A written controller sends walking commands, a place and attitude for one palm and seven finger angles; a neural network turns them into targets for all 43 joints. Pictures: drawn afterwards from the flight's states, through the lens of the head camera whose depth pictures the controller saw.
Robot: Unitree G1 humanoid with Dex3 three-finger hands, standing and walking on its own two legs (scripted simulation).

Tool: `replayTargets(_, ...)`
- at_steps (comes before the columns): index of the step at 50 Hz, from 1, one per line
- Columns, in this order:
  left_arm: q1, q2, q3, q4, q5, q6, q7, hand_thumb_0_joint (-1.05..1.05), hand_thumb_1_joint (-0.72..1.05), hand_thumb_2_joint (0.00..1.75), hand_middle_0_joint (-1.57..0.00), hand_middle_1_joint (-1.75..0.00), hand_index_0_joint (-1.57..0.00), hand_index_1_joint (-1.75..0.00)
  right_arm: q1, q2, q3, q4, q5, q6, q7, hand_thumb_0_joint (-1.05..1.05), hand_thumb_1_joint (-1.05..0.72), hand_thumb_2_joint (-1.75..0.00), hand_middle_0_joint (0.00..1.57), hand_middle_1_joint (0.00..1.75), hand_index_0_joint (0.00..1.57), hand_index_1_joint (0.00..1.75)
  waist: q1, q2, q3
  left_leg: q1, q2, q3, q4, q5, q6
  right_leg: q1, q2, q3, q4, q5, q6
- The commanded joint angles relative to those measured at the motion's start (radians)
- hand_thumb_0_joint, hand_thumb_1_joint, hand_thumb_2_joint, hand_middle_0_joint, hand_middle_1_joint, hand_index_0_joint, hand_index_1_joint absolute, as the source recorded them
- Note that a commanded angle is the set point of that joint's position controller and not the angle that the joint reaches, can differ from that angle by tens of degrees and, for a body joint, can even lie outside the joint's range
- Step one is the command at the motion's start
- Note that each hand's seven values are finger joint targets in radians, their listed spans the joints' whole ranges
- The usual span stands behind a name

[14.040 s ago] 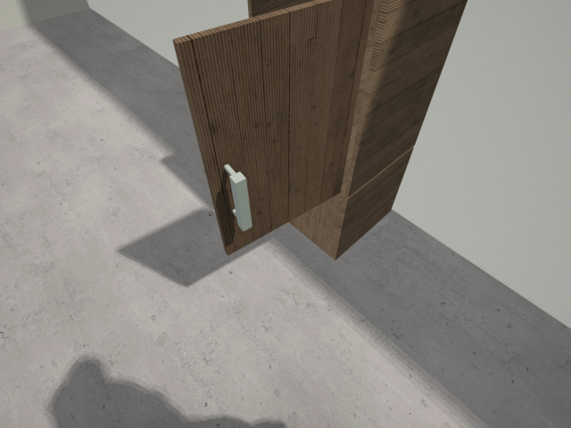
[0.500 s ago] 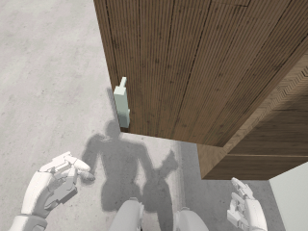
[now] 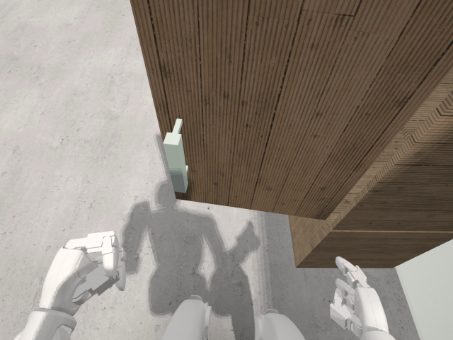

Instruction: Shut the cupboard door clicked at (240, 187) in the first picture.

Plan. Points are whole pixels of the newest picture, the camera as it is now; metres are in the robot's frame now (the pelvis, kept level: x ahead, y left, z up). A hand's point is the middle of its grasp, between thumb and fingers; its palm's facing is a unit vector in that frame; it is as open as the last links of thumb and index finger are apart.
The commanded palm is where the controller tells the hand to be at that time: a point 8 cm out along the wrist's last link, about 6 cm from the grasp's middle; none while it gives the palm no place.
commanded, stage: raise the hand and make a fist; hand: left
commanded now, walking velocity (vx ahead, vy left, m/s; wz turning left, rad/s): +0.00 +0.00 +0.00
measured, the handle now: (179, 157) +0.45 +0.14 +0.01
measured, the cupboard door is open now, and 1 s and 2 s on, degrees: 82 82 82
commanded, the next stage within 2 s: bring the fist close to the handle in 0.52 s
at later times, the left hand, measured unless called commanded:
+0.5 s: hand (123, 267) +0.22 +0.18 +0.04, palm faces -0.07 -1.00 -0.04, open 3.1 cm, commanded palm +0.20 +0.23 +0.05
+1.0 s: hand (153, 243) +0.26 +0.15 +0.03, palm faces -0.10 -0.99 -0.02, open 3.1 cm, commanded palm +0.25 +0.20 +0.04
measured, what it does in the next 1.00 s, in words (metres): stands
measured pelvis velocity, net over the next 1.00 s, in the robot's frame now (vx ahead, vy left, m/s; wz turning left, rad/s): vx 0.00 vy -0.01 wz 0.00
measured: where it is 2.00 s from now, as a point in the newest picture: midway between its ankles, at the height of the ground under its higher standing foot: outside the picture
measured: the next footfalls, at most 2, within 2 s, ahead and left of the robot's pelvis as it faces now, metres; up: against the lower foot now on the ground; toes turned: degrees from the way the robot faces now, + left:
none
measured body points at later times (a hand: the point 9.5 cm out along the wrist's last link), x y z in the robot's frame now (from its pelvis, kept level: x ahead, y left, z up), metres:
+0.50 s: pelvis +0.00 -0.01 +0.00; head +0.08 +0.01 +0.44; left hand +0.22 +0.23 +0.05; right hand +0.19 -0.24 -0.07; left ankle +0.04 +0.08 -0.62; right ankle +0.01 -0.11 -0.62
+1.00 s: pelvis +0.00 -0.01 -0.01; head +0.08 +0.00 +0.44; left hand +0.26 +0.20 +0.04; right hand +0.19 -0.24 -0.08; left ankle +0.04 +0.08 -0.62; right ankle +0.01 -0.11 -0.62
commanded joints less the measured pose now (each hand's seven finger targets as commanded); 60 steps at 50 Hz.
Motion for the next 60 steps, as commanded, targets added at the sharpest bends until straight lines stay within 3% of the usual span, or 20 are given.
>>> replayTargets(1,-0.039,0.116,0.071,-0.192,-0.019,-0.079,0.004,0.00,0.90,0.90,-1.30,-1.50,-1.30,-1.50,-0.029,-0.146,-0.063,-0.144,0.004,-0.049,-0.007,0.00,-0.90,-0.90,0.20,0.30,0.20,0.30,-0.009,0.039,-0.224,0.235,0.018,-0.069,-0.224,0.196,-0.033,0.103,0.003,0.057,-0.182,0.158,-0.011)
replayTargets(9,-0.041,0.117,0.067,-0.164,-0.017,-0.077,0.005,0.00,0.90,0.90,-1.30,-1.50,-1.30,-1.50,-0.030,-0.147,-0.063,-0.145,0.006,-0.044,-0.007,0.00,-0.90,-0.90,0.20,0.30,0.20,0.30,-0.004,0.044,-0.219,0.229,0.017,-0.060,-0.230,0.206,-0.030,0.122,0.000,0.064,-0.191,0.164,-0.012)
replayTargets(13,-0.034,0.130,0.089,-0.162,-0.023,-0.078,0.014,0.00,0.90,0.90,-1.30,-1.50,-1.30,-1.50,-0.026,-0.146,-0.067,-0.140,0.005,-0.041,-0.008,0.00,-0.90,-0.90,0.20,0.30,0.20,0.30,-0.003,0.010,-0.233,0.219,0.016,-0.057,-0.217,0.236,-0.027,0.145,0.002,0.069,-0.189,0.200,-0.010)
replayTargets(22,-0.043,0.115,0.066,-0.169,-0.017,-0.096,0.011,0.00,0.90,0.90,-1.30,-1.50,-1.30,-1.50,-0.031,-0.146,-0.068,-0.141,0.007,-0.039,-0.006,0.00,-0.90,-0.90,0.20,0.30,0.20,0.30,-0.010,0.042,-0.228,0.232,0.017,-0.051,-0.216,0.235,-0.028,0.120,-0.003,0.065,-0.184,0.196,-0.008)
replayTargets(23,-0.042,0.134,0.083,-0.160,-0.014,-0.091,0.014,0.00,0.90,0.90,-1.30,-1.50,-1.30,-1.50,-0.028,-0.147,-0.070,-0.135,0.006,-0.036,-0.007,0.00,-0.90,-0.90,0.20,0.30,0.20,0.30,-0.008,0.026,-0.230,0.227,0.017,-0.056,-0.214,0.241,-0.027,0.127,0.001,0.066,-0.182,0.204,-0.010)
replayTargets(25,-0.042,0.115,0.070,-0.165,-0.018,-0.088,0.012,0.00,0.90,0.90,-1.30,-1.50,-1.30,-1.50,-0.029,-0.145,-0.069,-0.142,0.009,-0.033,-0.006,0.00,-0.90,-0.90,0.20,0.30,0.20,0.30,-0.013,0.015,-0.228,0.226,0.017,-0.052,-0.216,0.229,-0.027,0.127,-0.001,0.065,-0.186,0.195,-0.006)
replayTargets(31,-0.046,0.118,0.070,-0.180,-0.016,-0.088,0.014,0.00,0.90,0.90,-1.30,-1.50,-1.30,-1.50,-0.028,-0.143,-0.068,-0.144,0.008,-0.032,-0.008,0.00,-0.90,-0.90,0.20,0.30,0.20,0.30,-0.014,0.023,-0.240,0.235,0.016,-0.052,-0.210,0.247,-0.026,0.125,-0.002,0.065,-0.180,0.216,-0.005)
replayTargets(33,-0.106,0.090,0.022,-0.185,-0.008,-0.089,0.015,0.00,0.90,0.90,-1.30,-1.50,-1.30,-1.50,-0.025,-0.146,-0.063,-0.138,0.005,-0.036,-0.008,0.00,-0.90,-0.90,0.20,0.30,0.20,0.30,-0.032,0.036,-0.221,0.223,0.017,-0.055,-0.195,0.239,-0.023,0.097,-0.001,0.065,-0.172,0.207,-0.007)
replayTargets(35,-0.135,0.079,0.005,-0.155,0.001,-0.089,0.021,0.00,0.90,0.90,-1.30,-1.50,-1.30,-1.50,-0.019,-0.152,-0.063,-0.134,0.004,-0.037,-0.007,0.00,-0.90,-0.90,0.20,0.30,0.20,0.30,-0.045,0.005,-0.217,0.215,0.020,-0.059,-0.188,0.210,-0.023,0.067,-0.001,0.062,-0.172,0.181,-0.003)
replayTargets(37,-0.156,0.063,-0.023,-0.165,0.012,-0.088,0.028,0.00,0.90,0.90,-1.30,-1.50,-1.30,-1.50,-0.020,-0.153,-0.062,-0.140,0.004,-0.040,-0.004,0.00,-0.90,-0.90,0.20,0.30,0.20,0.30,-0.040,0.031,-0.226,0.223,0.019,-0.061,-0.191,0.202,-0.024,0.057,-0.004,0.061,-0.165,0.172,-0.006)
replayTargets(38,-0.168,0.085,-0.010,-0.167,0.019,-0.083,0.039,0.00,0.90,0.90,-1.30,-1.50,-1.30,-1.50,-0.019,-0.155,-0.062,-0.137,0.002,-0.037,-0.004,0.00,-0.90,-0.90,0.20,0.30,0.20,0.30,-0.033,0.043,-0.232,0.223,0.019,-0.064,-0.190,0.210,-0.024,0.058,-0.003,0.062,-0.161,0.176,-0.010)
replayTargets(39,-0.184,0.068,-0.030,-0.152,0.028,-0.075,0.045,0.00,0.90,0.90,-1.30,-1.50,-1.30,-1.50,-0.018,-0.153,-0.058,-0.141,0.001,-0.033,-0.001,0.00,-0.90,-0.90,0.20,0.30,0.20,0.30,-0.038,0.026,-0.238,0.219,0.017,-0.061,-0.189,0.203,-0.023,0.061,-0.005,0.062,-0.161,0.171,-0.008)
replayTargets(43,-0.221,0.103,0.009,-0.144,0.043,-0.054,0.089,0.00,0.90,0.90,-1.30,-1.50,-1.30,-1.50,-0.016,-0.154,-0.059,-0.141,-0.001,-0.016,0.004,0.00,-0.90,-0.90,0.20,0.30,0.20,0.30,-0.020,0.022,-0.276,0.214,0.016,-0.056,-0.185,0.224,-0.023,0.089,-0.005,0.070,-0.158,0.193,-0.010)
replayTargets(46,-0.231,0.085,0.001,-0.125,0.049,-0.042,0.109,0.00,0.90,0.90,-1.30,-1.50,-1.30,-1.50,-0.017,-0.149,-0.057,-0.147,0.001,0.001,0.012,0.00,-0.90,-0.90,0.20,0.30,0.20,0.30,-0.016,0.016,-0.291,0.212,0.013,-0.044,-0.186,0.245,-0.024,0.116,-0.009,0.075,-0.160,0.222,-0.006)
replayTargets(50,-0.293,0.046,-0.047,-0.092,0.062,-0.036,0.125,0.00,0.90,0.90,-1.30,-1.50,-1.30,-1.50,-0.012,-0.148,-0.055,-0.139,0.000,0.015,0.018,0.00,-0.90,-0.90,0.20,0.30,0.20,0.30,-0.039,-0.001,-0.279,0.208,0.017,-0.042,-0.178,0.247,-0.022,0.106,-0.011,0.077,-0.165,0.236,-0.002)
replayTargets(53,-0.323,0.037,-0.066,-0.082,0.072,-0.044,0.136,0.00,0.90,0.90,-1.30,-1.50,-1.30,-1.50,-0.009,-0.152,-0.057,-0.134,-0.002,0.022,0.019,0.00,-0.90,-0.90,0.20,0.30,0.20,0.30,-0.042,0.011,-0.278,0.220,0.019,-0.050,-0.183,0.248,-0.023,0.089,-0.012,0.072,-0.163,0.227,-0.007)
replayTargets(54,-0.356,0.009,-0.099,-0.074,0.077,-0.047,0.139,0.00,0.90,0.90,-1.30,-1.50,-1.30,-1.50,-0.013,-0.148,-0.056,-0.129,-0.002,0.022,0.021,0.00,-0.90,-0.90,0.20,0.30,0.20,0.30,-0.054,0.012,-0.276,0.228,0.019,-0.048,-0.180,0.247,-0.023,0.078,-0.014,0.072,-0.164,0.232,-0.004)
replayTargets(58,-0.435,0.042,-0.072,-0.032,0.098,-0.060,0.169,0.00,0.90,0.90,-1.30,-1.50,-1.30,-1.50,-0.009,-0.155,-0.060,-0.111,-0.007,0.037,0.021,0.00,-0.90,-0.90,0.20,0.30,0.20,0.30,-0.052,0.004,-0.278,0.219,0.021,-0.052,-0.174,0.234,-0.023,0.063,-0.014,0.075,-0.159,0.213,-0.008)
replayTargets(60,-0.441,0.012,-0.090,-0.009,0.100,-0.062,0.182,0.00,0.90,0.90,-1.30,-1.50,-1.30,-1.50,-0.011,-0.149,-0.058,-0.113,-0.009,0.044,0.028,0.00,-0.90,-0.90,0.20,0.30,0.20,0.30,-0.047,0.004,-0.307,0.233,0.019,-0.050,-0.176,0.241,-0.025,0.065,-0.016,0.073,-0.152,0.219,-0.006)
